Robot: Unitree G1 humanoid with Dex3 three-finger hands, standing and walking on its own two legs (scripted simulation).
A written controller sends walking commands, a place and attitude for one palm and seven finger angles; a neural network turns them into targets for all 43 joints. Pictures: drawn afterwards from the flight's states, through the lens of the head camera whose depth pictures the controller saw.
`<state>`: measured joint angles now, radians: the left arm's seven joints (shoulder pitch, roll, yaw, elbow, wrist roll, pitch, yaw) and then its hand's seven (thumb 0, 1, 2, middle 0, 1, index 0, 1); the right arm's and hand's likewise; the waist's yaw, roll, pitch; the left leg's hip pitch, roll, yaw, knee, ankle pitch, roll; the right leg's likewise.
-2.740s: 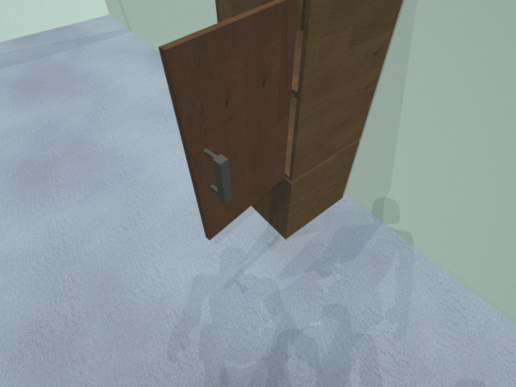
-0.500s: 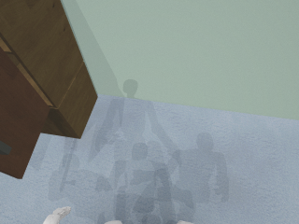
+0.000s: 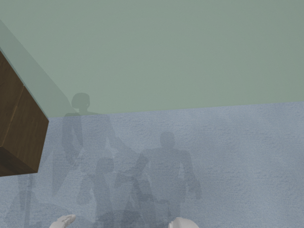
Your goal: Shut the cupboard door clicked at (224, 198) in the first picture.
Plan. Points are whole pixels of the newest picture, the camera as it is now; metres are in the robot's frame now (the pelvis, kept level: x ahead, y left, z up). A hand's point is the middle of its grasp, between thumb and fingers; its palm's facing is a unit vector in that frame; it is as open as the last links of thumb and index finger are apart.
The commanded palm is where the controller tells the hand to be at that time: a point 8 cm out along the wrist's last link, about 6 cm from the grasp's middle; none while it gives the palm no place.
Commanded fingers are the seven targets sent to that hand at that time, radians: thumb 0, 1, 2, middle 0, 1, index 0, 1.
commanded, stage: walk around to get in front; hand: left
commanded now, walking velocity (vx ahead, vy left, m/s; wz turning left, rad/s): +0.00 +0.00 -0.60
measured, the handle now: out of the picture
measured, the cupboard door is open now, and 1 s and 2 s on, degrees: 98 98 98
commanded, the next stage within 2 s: none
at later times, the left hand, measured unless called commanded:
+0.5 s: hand (105, 225) +0.14 +0.14 -0.18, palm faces -0.27 -0.94 -0.22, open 7.4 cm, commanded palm none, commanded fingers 0.00 0.90 0.90 -0.20 -0.30 -0.20 -0.30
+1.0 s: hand (145, 186) +0.26 +0.03 -0.16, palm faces -0.57 -0.77 -0.29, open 7.4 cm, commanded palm none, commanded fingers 0.00 0.90 0.90 -0.20 -0.30 -0.20 -0.30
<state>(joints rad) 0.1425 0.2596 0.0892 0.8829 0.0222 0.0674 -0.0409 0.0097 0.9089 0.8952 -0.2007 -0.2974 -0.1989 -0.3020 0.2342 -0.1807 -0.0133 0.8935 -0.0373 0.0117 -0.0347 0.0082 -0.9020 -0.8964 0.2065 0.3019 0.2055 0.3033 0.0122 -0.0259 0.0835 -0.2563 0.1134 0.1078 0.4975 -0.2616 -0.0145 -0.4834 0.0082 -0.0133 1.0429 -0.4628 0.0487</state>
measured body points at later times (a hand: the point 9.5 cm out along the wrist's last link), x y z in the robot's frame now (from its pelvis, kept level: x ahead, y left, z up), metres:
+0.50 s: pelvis +0.03 -0.03 -0.01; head +0.09 -0.04 +0.44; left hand +0.16 +0.19 -0.16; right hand +0.06 -0.32 -0.13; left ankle +0.08 +0.09 -0.72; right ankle -0.01 -0.14 -0.74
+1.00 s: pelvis +0.04 -0.08 -0.01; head +0.08 -0.13 +0.43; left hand +0.29 +0.07 -0.14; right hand -0.09 -0.32 -0.17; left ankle +0.08 +0.07 -0.68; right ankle -0.03 -0.15 -0.74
